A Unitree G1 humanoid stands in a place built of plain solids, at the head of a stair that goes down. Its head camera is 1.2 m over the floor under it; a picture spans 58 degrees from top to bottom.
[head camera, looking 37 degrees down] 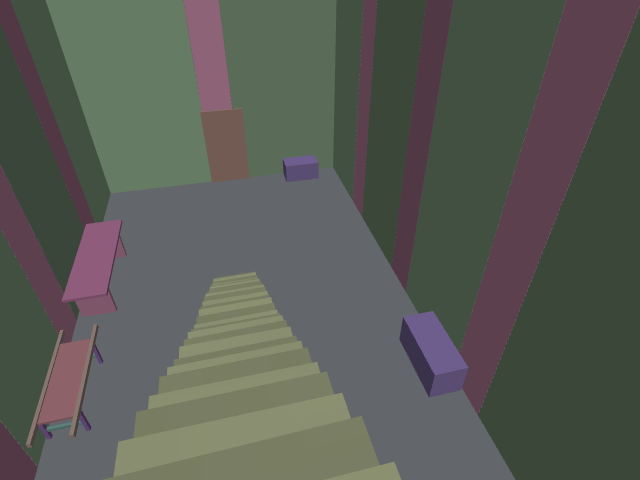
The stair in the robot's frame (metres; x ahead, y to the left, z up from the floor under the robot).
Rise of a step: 0.18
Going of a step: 0.24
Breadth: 0.86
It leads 14 degrees to the left of straight ahead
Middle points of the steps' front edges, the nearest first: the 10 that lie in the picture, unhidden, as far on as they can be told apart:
0.72 0.27 -0.18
0.93 0.33 -0.36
1.17 0.39 -0.54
1.36 0.43 -0.72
1.60 0.50 -0.90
1.80 0.54 -1.08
2.00 0.59 -1.27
2.26 0.66 -1.45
2.48 0.71 -1.63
2.72 0.77 -1.81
